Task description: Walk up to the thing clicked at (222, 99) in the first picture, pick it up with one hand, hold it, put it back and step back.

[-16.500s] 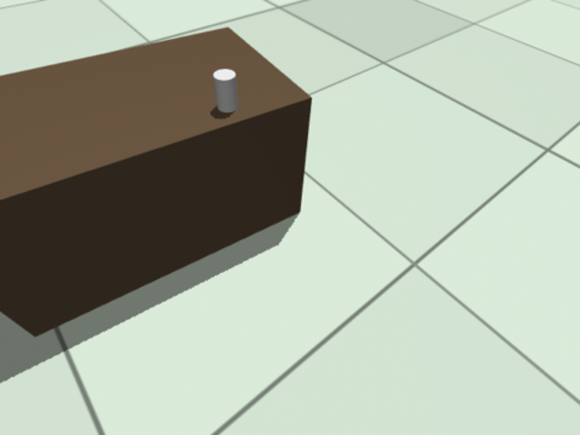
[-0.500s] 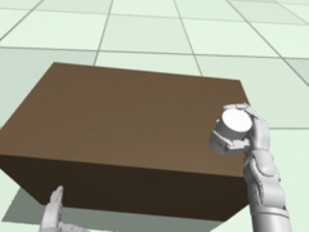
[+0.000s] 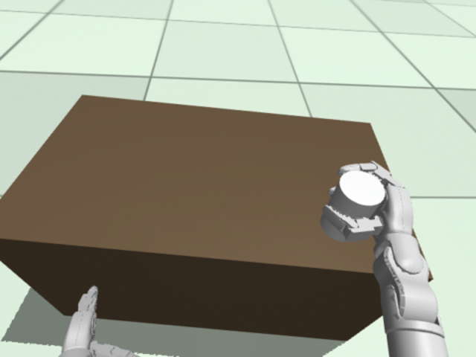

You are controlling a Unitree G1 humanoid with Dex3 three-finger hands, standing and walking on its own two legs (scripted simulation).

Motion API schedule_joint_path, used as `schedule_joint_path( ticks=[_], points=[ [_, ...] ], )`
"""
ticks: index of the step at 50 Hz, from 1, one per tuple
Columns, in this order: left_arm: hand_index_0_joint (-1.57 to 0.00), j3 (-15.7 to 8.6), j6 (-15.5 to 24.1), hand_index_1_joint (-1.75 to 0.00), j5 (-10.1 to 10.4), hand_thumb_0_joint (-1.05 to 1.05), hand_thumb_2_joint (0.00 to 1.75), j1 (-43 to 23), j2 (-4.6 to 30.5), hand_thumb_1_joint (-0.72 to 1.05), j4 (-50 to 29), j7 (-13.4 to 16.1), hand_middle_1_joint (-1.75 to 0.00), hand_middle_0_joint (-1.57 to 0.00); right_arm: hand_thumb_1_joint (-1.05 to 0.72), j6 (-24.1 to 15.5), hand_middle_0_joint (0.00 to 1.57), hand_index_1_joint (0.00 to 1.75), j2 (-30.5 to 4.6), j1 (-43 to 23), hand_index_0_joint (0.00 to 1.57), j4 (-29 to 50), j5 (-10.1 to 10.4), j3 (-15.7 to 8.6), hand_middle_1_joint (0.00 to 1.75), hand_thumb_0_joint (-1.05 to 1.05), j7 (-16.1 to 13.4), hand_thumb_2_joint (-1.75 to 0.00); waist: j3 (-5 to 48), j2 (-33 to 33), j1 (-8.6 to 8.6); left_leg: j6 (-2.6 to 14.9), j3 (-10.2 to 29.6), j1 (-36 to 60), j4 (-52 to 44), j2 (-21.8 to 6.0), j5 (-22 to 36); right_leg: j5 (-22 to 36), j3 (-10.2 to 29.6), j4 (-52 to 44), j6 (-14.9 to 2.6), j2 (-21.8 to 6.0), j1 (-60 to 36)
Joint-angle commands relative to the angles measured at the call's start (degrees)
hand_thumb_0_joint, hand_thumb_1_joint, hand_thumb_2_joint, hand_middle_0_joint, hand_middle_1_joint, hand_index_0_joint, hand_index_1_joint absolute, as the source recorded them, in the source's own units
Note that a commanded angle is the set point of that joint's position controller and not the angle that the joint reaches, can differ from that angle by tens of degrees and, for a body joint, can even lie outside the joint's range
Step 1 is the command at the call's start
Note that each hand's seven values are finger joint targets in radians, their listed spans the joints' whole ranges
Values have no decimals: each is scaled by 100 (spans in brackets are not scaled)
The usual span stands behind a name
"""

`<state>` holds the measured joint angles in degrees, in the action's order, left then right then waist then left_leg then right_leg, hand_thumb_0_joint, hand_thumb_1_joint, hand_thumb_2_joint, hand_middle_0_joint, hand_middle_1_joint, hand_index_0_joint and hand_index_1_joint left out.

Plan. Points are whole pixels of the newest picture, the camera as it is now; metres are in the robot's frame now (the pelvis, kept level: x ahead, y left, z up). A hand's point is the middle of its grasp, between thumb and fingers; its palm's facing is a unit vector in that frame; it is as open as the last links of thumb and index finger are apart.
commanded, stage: hold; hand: right
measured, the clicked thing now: (349, 207) +0.33 -0.17 +0.11
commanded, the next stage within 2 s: crouch in 0.86 s
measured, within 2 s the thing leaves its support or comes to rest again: neither
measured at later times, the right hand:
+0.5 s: hand (351, 205) +0.32 -0.17 +0.12, palm faces +0.14 +0.99 +0.00, open 9.3 cm
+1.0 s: hand (356, 203) +0.32 -0.18 +0.12, palm faces +0.16 +0.99 +0.00, open 9.3 cm
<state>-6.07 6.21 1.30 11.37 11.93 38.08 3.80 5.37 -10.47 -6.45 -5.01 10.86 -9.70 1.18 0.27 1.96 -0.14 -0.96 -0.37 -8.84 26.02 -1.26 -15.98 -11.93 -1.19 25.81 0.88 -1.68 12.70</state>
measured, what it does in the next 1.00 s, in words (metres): stands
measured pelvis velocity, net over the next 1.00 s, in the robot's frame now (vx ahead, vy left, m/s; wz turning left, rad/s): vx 0.00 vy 0.00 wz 0.00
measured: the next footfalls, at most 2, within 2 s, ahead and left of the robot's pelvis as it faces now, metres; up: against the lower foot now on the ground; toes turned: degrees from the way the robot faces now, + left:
none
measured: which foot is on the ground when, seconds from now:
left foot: down 0.00-1.00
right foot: down 0.00-1.00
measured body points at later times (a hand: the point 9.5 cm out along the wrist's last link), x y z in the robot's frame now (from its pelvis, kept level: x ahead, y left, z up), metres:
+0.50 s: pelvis +0.00 +0.00 +0.00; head -0.01 +0.02 +0.45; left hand +0.16 +0.26 -0.08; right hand +0.31 -0.22 +0.12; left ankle -0.02 +0.13 -0.74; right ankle +0.02 -0.13 -0.74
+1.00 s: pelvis +0.00 +0.00 +0.00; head -0.01 +0.01 +0.45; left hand +0.16 +0.26 -0.08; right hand +0.31 -0.23 +0.13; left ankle -0.02 +0.13 -0.74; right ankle +0.02 -0.13 -0.74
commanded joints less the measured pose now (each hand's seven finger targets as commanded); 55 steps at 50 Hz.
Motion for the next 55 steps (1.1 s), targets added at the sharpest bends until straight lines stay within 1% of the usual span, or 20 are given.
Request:
schedule_joint_path(
  ticks=[1,4,7,8,9,10,13,15,23,27,29,32,40,41,43,44,45,47,49,55],
  points=[
    [-6,-423,297,-5,-3,0,5,-526,981,-54,-796,110,-6,-5,-25,-482,129,145,-970,-2161,133,1474,93,-549,145,0,-72,-134,1331,-297,-109,-1,-224,-225,-327,146,1751,1273,-41,-112,-197,116,-1081],
    [-5,-235,303,-5,20,0,5,-836,761,-54,-1209,97,-6,-5,-27,-631,130,145,-1060,-2325,134,1703,80,-658,145,0,-154,-134,1388,-359,22,9,-185,-85,-380,134,1463,994,-71,-152,-188,133,-970],
    [-5,-96,231,-5,21,0,5,-427,530,-54,-806,67,-6,-5,-24,-630,128,143,-797,-1925,133,1429,65,-420,143,0,-110,-132,1243,-232,64,7,-202,-114,-335,138,1608,1150,-79,-152,-181,139,-971],
    [-5,-172,227,-5,22,0,5,-501,650,-54,-1038,84,-6,-5,-22,-660,128,144,-972,-2027,133,1501,72,-557,144,0,-104,-133,1379,-243,1,14,-179,-92,-338,135,1625,1169,-84,-135,-188,124,-1003],
    [-5,44,207,-5,32,0,5,-517,390,-54,-919,47,-6,-5,-22,-650,128,144,-853,-1831,133,1498,52,-408,144,0,-68,-133,1240,-51,112,25,-174,-61,-316,121,1728,1292,-96,-128,-172,146,-945],
    [-5,-141,219,-5,27,0,5,-627,635,-54,-1157,60,-6,-5,-22,-597,128,143,-731,-1759,132,1418,46,-284,143,0,-39,-132,1373,-212,-39,17,-183,-76,-321,137,1768,1313,-93,-140,-182,120,-1045],
    [-5,-7,178,-5,24,0,5,-667,501,-54,-819,12,-6,-5,-23,-506,129,145,-697,-1812,133,1433,57,-252,145,0,-6,-134,1071,-71,4,17,-184,-189,-359,126,1713,1240,-102,-165,-190,144,-871],
    [-5,-254,222,-5,17,0,4,-823,791,-54,-882,26,-6,-5,-21,-475,128,145,-728,-1969,133,1480,69,-265,145,0,-4,-134,1188,-119,-72,28,-205,-250,-348,155,1619,1160,-69,-187,-183,90,-963],
    [-5,-341,225,-5,27,0,5,-499,814,-54,-1053,117,-6,-5,-23,-649,127,143,-1005,-2189,132,1567,80,-626,143,0,-132,-132,1475,-368,-67,-18,-190,-111,-341,128,1717,1215,-73,-137,-214,136,-1165],
    [-5,-347,239,-5,19,0,5,-674,818,-54,-1173,132,-6,-5,-25,-686,128,142,-980,-2268,132,1731,50,-502,142,0,-146,-131,1355,-196,-37,8,-157,-140,-397,94,1565,1061,-99,-157,-194,162,-1074],
    [-5,-1,224,-5,24,0,4,-608,458,-53,-914,66,-6,-5,-24,-630,129,144,-660,-2107,133,1631,16,-142,144,0,-90,-133,1094,23,-10,50,-172,-275,-410,127,1372,914,-87,-229,-156,130,-1005],
    [-5,-91,223,-5,9,0,4,-652,536,-53,-680,44,-6,-5,-24,-547,129,144,-629,-1943,133,1488,0,-70,144,0,-16,-133,1037,113,-11,57,-194,-325,-429,151,1163,703,-75,-308,-137,109,-916],
    [-5,-426,243,-5,15,0,5,-863,1016,-54,-1353,52,-5,-5,-26,-517,130,145,-1189,-2172,135,1713,123,-864,145,0,-140,-133,1402,-414,16,29,-226,-54,-445,177,1215,795,-51,-249,-180,87,-970],
    [-5,-527,238,-5,9,0,5,-787,1143,-54,-1410,94,-5,-5,-25,-542,130,145,-1069,-2007,134,1538,100,-745,145,0,-155,-133,1361,-661,-55,15,-205,-85,-449,173,1238,785,-59,-244,-198,102,-988],
    [-5,-145,221,-5,25,0,5,-342,594,-54,-1107,67,-5,-5,-25,-684,130,144,-891,-2250,134,1910,120,-533,144,0,-132,-132,1312,-287,-10,17,-168,-129,-440,140,1280,816,-95,-224,-190,132,-1027],
    [-5,-215,247,-5,31,0,5,-474,673,-54,-1270,109,-5,-5,-22,-700,129,144,-906,-2179,134,1551,112,-572,144,0,-129,-132,1235,-470,-102,2,-149,-163,-448,130,1332,840,-95,-186,-213,136,-1000],
    [-5,-24,223,-5,35,0,5,-144,412,-55,-932,83,-5,-5,-19,-702,128,144,-637,-1968,132,1554,84,-237,144,0,-63,-132,1141,-193,-40,14,-172,-247,-403,133,1377,915,-92,-243,-187,128,-1027],
    [-5,-226,263,-5,17,0,5,-484,721,-54,-994,123,-5,-5,-19,-679,127,143,-750,-2154,131,1484,61,-245,143,0,-37,-131,1245,-166,-99,11,-156,-286,-389,134,1495,1011,-85,-227,-192,120,-1126],
    [-4,-94,293,-5,4,0,5,-575,607,-53,-915,97,-5,-4,-19,-643,129,143,-695,-2352,133,1626,46,-111,143,0,-18,-130,1191,77,-107,42,-164,-331,-383,142,1523,1066,-73,-207,-159,100,-1134],
    [-4,-25,245,-5,14,0,6,-614,513,-55,-807,30,-5,-4,-20,-549,130,145,-875,-1836,135,908,46,-498,145,0,-1,-132,969,-319,-38,-9,-179,-254,-452,126,1300,821,-85,-224,-205,148,-726]
  ],
)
